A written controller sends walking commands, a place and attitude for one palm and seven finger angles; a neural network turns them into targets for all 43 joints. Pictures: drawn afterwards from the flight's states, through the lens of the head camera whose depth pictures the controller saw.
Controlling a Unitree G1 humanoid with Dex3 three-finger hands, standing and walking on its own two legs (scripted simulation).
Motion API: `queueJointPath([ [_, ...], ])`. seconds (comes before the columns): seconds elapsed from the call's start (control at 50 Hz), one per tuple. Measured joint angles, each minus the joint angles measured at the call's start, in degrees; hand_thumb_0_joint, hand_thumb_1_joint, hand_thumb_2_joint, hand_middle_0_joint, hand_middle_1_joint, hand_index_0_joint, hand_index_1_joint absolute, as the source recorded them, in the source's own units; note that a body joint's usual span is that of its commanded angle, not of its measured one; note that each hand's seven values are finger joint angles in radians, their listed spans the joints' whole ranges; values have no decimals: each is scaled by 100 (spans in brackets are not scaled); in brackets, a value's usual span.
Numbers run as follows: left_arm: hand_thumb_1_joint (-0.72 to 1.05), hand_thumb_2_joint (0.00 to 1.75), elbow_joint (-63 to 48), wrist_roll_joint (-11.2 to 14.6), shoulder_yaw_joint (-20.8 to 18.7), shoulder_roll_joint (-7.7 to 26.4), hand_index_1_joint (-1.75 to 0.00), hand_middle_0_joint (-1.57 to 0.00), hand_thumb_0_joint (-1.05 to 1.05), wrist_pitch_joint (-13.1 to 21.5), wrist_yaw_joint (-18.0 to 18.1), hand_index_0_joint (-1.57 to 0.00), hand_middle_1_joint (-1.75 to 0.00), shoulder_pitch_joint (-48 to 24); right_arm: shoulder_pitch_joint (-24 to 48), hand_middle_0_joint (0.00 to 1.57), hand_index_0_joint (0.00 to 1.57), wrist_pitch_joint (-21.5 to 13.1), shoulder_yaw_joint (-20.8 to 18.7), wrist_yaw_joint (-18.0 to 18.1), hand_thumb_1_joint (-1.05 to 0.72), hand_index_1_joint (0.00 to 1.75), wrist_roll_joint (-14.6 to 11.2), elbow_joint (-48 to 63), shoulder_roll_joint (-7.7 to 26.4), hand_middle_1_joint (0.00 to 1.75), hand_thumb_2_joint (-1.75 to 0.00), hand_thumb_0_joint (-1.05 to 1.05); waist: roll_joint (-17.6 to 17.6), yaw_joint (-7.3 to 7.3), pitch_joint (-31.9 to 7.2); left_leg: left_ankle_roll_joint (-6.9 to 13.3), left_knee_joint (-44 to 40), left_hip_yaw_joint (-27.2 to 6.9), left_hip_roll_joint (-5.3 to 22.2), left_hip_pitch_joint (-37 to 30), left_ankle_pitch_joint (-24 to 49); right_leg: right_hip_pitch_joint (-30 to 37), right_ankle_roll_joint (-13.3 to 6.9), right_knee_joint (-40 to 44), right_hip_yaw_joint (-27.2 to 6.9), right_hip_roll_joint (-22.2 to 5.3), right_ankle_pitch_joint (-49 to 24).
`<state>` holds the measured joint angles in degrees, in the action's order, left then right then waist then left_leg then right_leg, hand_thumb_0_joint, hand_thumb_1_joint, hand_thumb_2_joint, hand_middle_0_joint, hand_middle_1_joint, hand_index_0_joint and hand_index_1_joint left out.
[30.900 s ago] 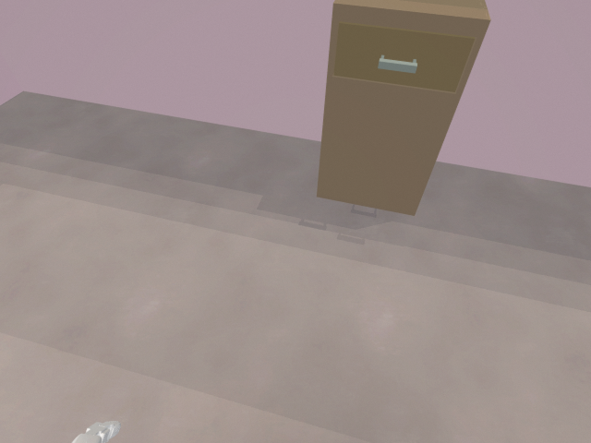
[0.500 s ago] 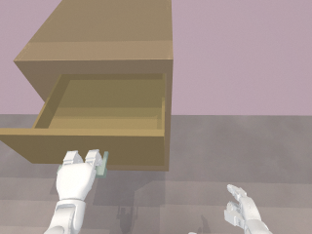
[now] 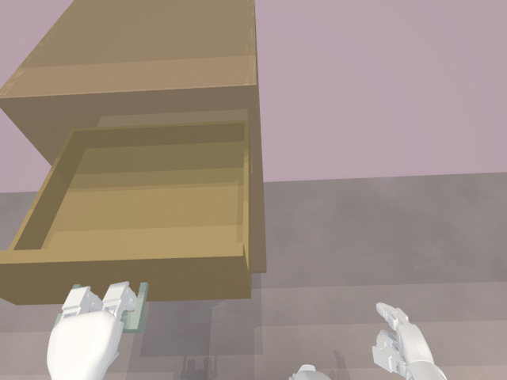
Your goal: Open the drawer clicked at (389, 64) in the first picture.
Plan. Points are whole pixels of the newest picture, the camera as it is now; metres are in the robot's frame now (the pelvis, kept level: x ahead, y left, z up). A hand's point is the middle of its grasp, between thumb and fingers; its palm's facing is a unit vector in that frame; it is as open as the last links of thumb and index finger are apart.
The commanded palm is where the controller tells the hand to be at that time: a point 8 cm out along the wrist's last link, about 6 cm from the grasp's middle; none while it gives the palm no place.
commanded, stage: pull the drawer open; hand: left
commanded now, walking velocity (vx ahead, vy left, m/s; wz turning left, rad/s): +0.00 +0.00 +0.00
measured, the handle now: (105, 307) +0.22 +0.25 +0.00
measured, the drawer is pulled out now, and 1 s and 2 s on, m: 0.30 0.30 0.30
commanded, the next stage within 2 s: open the thumb to release the handle in 0.12 s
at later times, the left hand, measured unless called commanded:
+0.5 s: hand (104, 341) +0.17 +0.25 -0.02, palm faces +0.01 -0.05 -1.00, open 7.5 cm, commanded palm +0.15 +0.25 +0.03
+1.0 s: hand (106, 342) +0.17 +0.24 -0.02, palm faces +0.00 -0.06 -1.00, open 13.8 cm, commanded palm +0.16 +0.25 +0.03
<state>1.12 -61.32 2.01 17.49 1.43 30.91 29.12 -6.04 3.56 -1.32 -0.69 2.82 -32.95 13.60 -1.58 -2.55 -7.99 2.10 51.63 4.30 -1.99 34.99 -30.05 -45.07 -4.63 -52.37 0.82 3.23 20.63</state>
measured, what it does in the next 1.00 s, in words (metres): stands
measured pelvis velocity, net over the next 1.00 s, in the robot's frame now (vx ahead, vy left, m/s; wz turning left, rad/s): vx -0.02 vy -0.01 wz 0.03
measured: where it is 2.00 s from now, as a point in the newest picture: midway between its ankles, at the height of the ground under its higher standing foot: outside the picture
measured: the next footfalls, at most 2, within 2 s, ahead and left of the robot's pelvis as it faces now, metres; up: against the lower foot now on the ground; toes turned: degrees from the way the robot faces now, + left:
none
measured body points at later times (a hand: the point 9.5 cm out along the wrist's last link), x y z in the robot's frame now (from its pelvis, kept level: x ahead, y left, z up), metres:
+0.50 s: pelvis +0.00 +0.00 -0.01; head +0.06 -0.03 +0.44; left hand +0.17 +0.24 +0.04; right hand +0.22 -0.22 -0.12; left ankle -0.05 +0.10 -0.69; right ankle +0.05 -0.07 -0.69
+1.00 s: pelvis -0.02 -0.01 +0.00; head +0.04 -0.04 +0.44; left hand +0.17 +0.24 +0.03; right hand +0.20 -0.23 -0.11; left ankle -0.05 +0.10 -0.69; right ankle +0.05 -0.07 -0.69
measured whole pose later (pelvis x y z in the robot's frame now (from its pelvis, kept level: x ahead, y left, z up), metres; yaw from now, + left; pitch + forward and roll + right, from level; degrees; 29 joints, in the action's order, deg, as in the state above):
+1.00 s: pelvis -0.02 -0.01 +0.00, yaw +2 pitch +13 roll +2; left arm 6.8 -61.5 2.1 17.8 0.8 31.5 21.2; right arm -5.5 2.9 -1.5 2.9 2.3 -34.5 13.8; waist -1.8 -3.5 -7.2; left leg 1.6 52.9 2.6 -2.5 36.9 -29.0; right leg -46.0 -5.1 -52.8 2.4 2.4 19.8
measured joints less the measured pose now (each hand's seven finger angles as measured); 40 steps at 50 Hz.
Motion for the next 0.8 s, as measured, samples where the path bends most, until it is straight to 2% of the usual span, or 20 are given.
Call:
queueJointPath([
  [0.24, 70, 74, -314, -41, -81, 35, -135, -28, 4, 114, 67, -41, -135, 331, -11, 20, 20, -49, 43, -59, -91, 30, 54, 145, 10, 30, -90, 1, -1, 4, -83, -5, 262, 7, 14, 209, -172, -227, -8, -272, 4, 13, 161],
  [0.3, 70, 77, -125, -206, -67, 81, -134, -30, 2, 197, 268, -41, -135, 103, -12, 20, 20, -67, -1, 35, -91, 30, 86, 67, 30, 30, -90, 1, -16, -69, -67, -5, 371, -61, -15, 335, -197, -318, -7, -352, 70, -31, 199],
  [0.38, 66, 77, 56, -149, -102, 33, -133, -33, 1, 119, 350, -40, -134, -155, 36, 20, 20, -52, -29, 115, -91, 30, 58, -58, 14, 30, -90, 1, -45, -150, -40, -10, 434, -95, -31, 407, -202, -370, -9, -396, 106, -55, 208],
  [0.54, 31, 64, 232, -8, 45, -18, -129, -34, 0, -159, 143, -37, -129, -398, 67, 20, 20, -13, 71, 259, -91, 30, -51, -112, -74, 30, -90, 1, -49, -141, 3, -27, 184, -126, -48, 198, -46, -152, -20, -167, 119, -71, 86],
  [0.7, -18, 43, 353, -4, -43, 134, -123, -32, 0, -22, -16, -34, -124, -515, 100, 20, 20, -43, 91, 326, -90, 30, -67, -62, -58, 30, -90, 1, 31, -96, 64, -63, 62, -157, -24, 99, 69, -26, -60, -4, 147, -50, -38],
  [0.8, -37, 35, 420, -23, -83, 153, -121, -31, 0, 72, 4, -32, -123, -584, 110, 20, 20, -58, 21, 347, -90, 30, -57, -68, 1, 30, -90, 1, 23, -93, 78, -66, 101, -168, -18, 150, 82, -60, -67, -10, 162, -48, -67],
])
